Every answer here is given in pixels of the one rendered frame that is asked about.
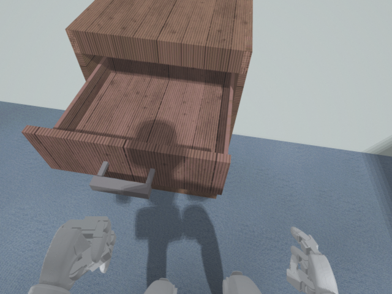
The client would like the cabinet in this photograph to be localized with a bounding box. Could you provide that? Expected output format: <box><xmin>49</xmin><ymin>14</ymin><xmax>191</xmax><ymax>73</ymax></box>
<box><xmin>65</xmin><ymin>0</ymin><xmax>253</xmax><ymax>199</ymax></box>

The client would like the left robot hand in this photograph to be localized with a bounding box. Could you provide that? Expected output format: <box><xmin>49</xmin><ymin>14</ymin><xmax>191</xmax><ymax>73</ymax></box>
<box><xmin>39</xmin><ymin>216</ymin><xmax>116</xmax><ymax>291</ymax></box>

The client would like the right robot hand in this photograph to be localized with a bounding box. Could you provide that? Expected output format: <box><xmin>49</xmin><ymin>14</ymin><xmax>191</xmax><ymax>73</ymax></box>
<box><xmin>287</xmin><ymin>227</ymin><xmax>338</xmax><ymax>294</ymax></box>

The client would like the left robot thigh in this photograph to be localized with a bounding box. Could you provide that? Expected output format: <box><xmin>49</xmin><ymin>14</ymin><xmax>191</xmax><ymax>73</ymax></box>
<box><xmin>144</xmin><ymin>280</ymin><xmax>178</xmax><ymax>294</ymax></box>

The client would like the handle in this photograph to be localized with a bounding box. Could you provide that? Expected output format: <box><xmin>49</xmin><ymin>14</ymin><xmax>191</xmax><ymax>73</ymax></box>
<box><xmin>89</xmin><ymin>161</ymin><xmax>155</xmax><ymax>199</ymax></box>

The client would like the right robot shin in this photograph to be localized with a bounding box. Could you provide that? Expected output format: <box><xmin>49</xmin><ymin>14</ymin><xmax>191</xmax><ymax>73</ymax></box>
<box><xmin>231</xmin><ymin>271</ymin><xmax>243</xmax><ymax>276</ymax></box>

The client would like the drawer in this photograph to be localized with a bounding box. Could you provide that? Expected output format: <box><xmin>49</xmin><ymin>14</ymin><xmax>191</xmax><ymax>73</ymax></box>
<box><xmin>21</xmin><ymin>56</ymin><xmax>235</xmax><ymax>195</ymax></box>

